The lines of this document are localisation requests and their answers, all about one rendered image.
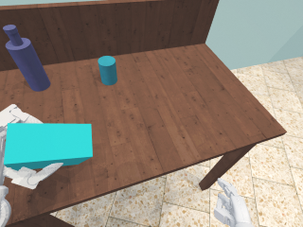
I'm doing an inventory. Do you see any left robot hand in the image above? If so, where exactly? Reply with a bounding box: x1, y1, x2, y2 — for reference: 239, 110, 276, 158
0, 104, 63, 189

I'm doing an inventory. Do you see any robot left forearm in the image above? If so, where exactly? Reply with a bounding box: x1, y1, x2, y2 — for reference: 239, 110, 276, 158
0, 185, 11, 227

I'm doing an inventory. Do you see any sponge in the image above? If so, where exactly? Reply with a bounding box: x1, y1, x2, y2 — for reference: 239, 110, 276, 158
4, 123, 93, 171

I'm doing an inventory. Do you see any right robot hand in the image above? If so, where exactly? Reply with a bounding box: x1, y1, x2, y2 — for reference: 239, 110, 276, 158
214, 178, 252, 227

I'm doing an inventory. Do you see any table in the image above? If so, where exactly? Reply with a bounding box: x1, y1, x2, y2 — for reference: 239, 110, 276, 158
0, 0, 286, 227

